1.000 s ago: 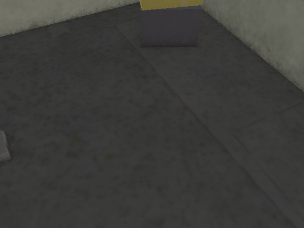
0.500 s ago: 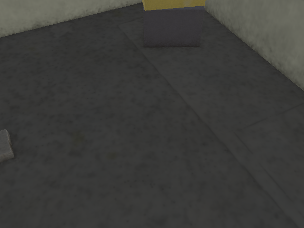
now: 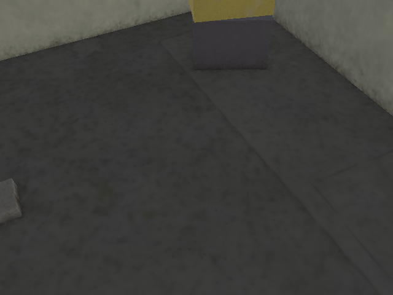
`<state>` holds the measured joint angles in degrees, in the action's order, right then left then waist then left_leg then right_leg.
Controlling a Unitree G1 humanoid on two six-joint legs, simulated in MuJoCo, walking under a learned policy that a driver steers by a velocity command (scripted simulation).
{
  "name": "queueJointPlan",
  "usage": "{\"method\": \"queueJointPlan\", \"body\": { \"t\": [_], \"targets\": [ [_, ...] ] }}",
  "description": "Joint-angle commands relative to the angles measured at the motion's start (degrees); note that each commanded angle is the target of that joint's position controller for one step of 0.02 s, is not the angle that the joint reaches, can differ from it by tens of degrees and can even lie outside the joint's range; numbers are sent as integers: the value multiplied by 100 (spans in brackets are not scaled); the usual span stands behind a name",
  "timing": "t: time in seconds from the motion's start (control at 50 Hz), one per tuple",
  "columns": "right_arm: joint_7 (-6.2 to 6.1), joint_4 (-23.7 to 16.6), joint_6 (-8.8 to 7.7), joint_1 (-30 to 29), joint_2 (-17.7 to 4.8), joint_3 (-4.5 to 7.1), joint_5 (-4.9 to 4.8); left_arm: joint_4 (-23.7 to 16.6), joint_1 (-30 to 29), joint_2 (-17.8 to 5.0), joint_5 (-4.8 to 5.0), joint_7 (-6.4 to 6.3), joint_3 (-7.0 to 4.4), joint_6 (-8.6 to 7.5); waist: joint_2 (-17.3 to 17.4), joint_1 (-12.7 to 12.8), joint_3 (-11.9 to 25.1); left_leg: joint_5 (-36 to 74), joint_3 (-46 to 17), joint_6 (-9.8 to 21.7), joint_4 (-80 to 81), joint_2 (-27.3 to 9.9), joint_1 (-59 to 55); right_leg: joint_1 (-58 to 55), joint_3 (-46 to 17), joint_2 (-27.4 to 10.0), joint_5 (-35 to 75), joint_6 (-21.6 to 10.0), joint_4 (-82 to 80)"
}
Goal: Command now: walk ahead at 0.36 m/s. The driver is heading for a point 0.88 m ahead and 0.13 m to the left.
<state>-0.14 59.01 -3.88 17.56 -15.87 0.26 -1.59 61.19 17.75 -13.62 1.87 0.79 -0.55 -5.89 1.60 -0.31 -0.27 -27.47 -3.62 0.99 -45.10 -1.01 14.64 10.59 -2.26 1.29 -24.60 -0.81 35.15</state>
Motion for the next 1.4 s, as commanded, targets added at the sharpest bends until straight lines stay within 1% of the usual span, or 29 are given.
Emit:
{"method": "queueJointPlan", "body": {
  "t": [0.02, 0.06, 0.12, 0.18, 0.22, 0.26, 0.3, 0.32, 0.34, 0.36, 0.38, 0.42, 0.5, 0.64, 0.8, 0.86, 0.88, 0.9, 0.92, 0.94, 0.96, 0.98, 1.0, 1.04, 1.1, 1.22, 1.3, 1.36, 1.4],
  "targets": [
    [89, -905, -365, -1209, -404, 60, -174, 266, 1446, -1013, -95, 104, -193, -136, -1046, 550, -617, -675, -94, 277, -2522, 96, 3737, -2188, -3585, -2201, 1610, -1606, -1919],
    [159, -1032, -443, -1434, -366, 67, -157, 225, 1364, -751, -86, 103, -122, -108, -702, 512, -576, -93, 30, 476, -2811, -238, 4478, -2613, -2730, -2062, 2537, -1403, -1852],
    [288, -1274, -443, -1630, -198, 66, -98, 223, 1411, -397, -99, -4, 8, 109, -777, 442, -579, 663, 330, 382, -2018, -476, 4239, -2337, -1669, -1641, 2933, -1046, -2335],
    [366, -1524, -343, -1841, 48, -56, 37, -135, 610, -709, -93, -161, -26, 157, -740, 164, -521, 2149, 643, 101, 124, -243, 1888, -351, -567, -1033, 2469, -770, -2767],
    [309, -1507, -226, -1725, -231, 2, 18, -95, 785, -1111, -58, -166, -161, 90, -987, 100, -504, 2524, 729, 7, 493, -50, 778, 96, -588, -1259, 2153, -814, -3046],
    [236, -1455, -159, -1429, -586, 143, -23, -58, 787, -1040, -10, -151, -182, 83, -967, -161, -544, 2421, 637, 130, 832, 37, 471, -294, -513, -1377, 2985, -661, -2633],
    [182, -1091, -159, -192, -921, 391, -78, -71, 876, -905, -129, -154, -152, 190, -798, -785, 169, 2056, 780, 365, 921, 280, -879, -399, -165, -1117, 4515, -382, -834],
    [159, -864, -135, 669, -1154, 498, -84, -196, 944, -699, -273, -153, -73, 225, -339, -1113, 722, 1654, 66, 577, 960, -323, -2104, 423, 16, -832, 3744, -208, 820],
    [182, -777, -111, 1023, -1677, 531, 71, -354, 1605, 199, -278, -154, 142, 113, 1684, -595, 1499, 44, -2963, 1404, 2197, -1806, -3194, 1870, 105, 192, 113, 15, 3120],
    [241, -820, -154, 843, -1283, 415, 88, -324, 1657, -45, -81, -106, 92, -50, 1846, -530, 1564, -1105, -4875, 1665, 3558, -2129, -3024, 2518, -569, 208, -618, -74, 4232],
    [264, -907, -216, 198, -900, 323, 56, -487, 1107, -464, 92, -71, -20, -138, 1215, -369, 512, -1167, -4279, 1448, 3607, -2098, -2220, 3087, -480, -132, -206, -217, 4606],
    [306, -1055, -281, -593, -683, 281, 179, -655, 352, -666, 10, -132, -102, -143, 57, -119, 9, 484, -2399, 1165, 3489, -1604, -627, 2537, -342, -727, 774, -327, 4053],
    [272, -884, -308, -551, -375, 207, 198, -619, 498, -482, -95, -194, -195, 133, 316, 252, -122, 1573, -951, 1195, 3919, -1063, 135, 1915, -210, -972, 1120, -228, 3090],
    [-15, -662, -200, 223, -706, 312, 154, -1192, -1092, -460, -164, -136, -279, 59, 58, -91, -400, 1942, -456, 1171, 4169, -1077, -612, 3042, -58, -913, 2859, 124, 907],
    [-59, -359, -5, 926, -772, 394, 71, -1670, -2267, -413, -64, 96, -189, -57, 101, -429, -605, 2540, -166, 1027, 3689, -1333, -1734, 2885, 138, -633, 2647, 1, -543],
    [-63, -405, 68, 757, -895, 455, 66, -1652, -1839, -690, -51, 149, -288, -108, 352, -91, -286, 3992, -155, 873, 2998, -1412, -2014, 2017, 337, -375, 2031, -250, -782],
    [-54, -440, 97, 685, -850, 434, 76, -1473, -1187, -886, -63, 128, -408, -122, 344, 271, 120, 4931, -23, 757, 2154, -1183, -1850, 1015, 457, -192, 2017, -396, -927],
    [-47, -540, 97, 655, -667, 348, 127, -1191, -110, -1222, -99, 78, -556, -132, 243, 718, 890, 4757, 158, 583, 839, -880, -1071, -659, 163, -482, 2113, -652, -722],
    [-4, -719, 5, 1061, -124, 180, 172, -1037, 801, -1813, -231, 23, -713, -97, -857, 730, 1858, 2686, 563, 154, -1420, -90, 1210, -3075, -2053, -2022, 1551, -1372, -770],
    [-9, -651, -128, 1174, 35, 120, 69, -976, 942, -1543, -202, 32, -630, -72, -1551, 726, 2325, -497, -125, 88, -2622, 421, 2280, -3536, -3869, -2652, 970, -1718, -1608],
    [-8, -741, -215, 745, -616, 304, -110, -1033, 539, -1132, -174, 23, -496, -82, -1119, 714, 1504, -292, -529, 192, -3093, 67, 2752, -2838, -3154, -2451, 810, -1397, -1742],
    [-21, -846, -243, 386, -707, 340, -163, -1139, 64, -906, -170, 9, -430, -87, -897, 549, 905, 236, -365, 250, -2974, -262, 2769, -2016, -2227, -2243, 1101, -1156, -1870],
    [-60, -863, -218, 202, -629, 359, -117, -1168, -340, -728, -184, 27, -380, -103, -595, 376, 496, 685, -286, 229, -2601, -469, 2541, -1247, -1622, -2003, 1370, -1021, -2147],
    [-77, -789, -39, 374, -409, 413, -56, -1144, -697, -497, -250, 47, -328, -148, -793, 60, 134, 1187, -303, 197, -2182, -700, 1951, -378, -754, -1650, 1723, -846, -2544],
    [-75, -867, 149, 342, -174, 425, -34, -1011, -646, -627, -289, 16, -393, -202, -620, -80, -114, 1631, -293, 125, -1996, -729, 2081, -42, -34, -1571, 2448, -952, -2804],
    [65, -1329, 92, -712, -75, 415, 81, -973, -611, -849, -286, -195, -443, -102, -416, 83, -473, 3128, 131, 22, 16, -560, 2245, -196, 1074, -1367, 3639, -808, -2795],
    [245, -1722, 111, -1245, -16, 389, 129, -894, -284, -1056, -170, -329, -499, 113, -443, 254, -345, 3052, 618, 88, 743, -339, 2059, -856, 1364, -1570, 4871, -735, -2127],
    [335, -1835, 149, -855, -322, 520, 147, -979, -460, -1236, -38, -390, -582, 274, -648, -70, 28, 2204, 820, 362, 941, 23, 1454, -1258, 1362, -1690, 6141, -565, -1125],
    [280, -1610, 103, 199, -771, 742, 144, -1034, -571, -1175, -31, -363, -561, 333, -348, -663, 611, 3049, 788, 663, 1869, 358, -52, -988, 1449, -1281, 5592, -226, 643]
  ]
}}
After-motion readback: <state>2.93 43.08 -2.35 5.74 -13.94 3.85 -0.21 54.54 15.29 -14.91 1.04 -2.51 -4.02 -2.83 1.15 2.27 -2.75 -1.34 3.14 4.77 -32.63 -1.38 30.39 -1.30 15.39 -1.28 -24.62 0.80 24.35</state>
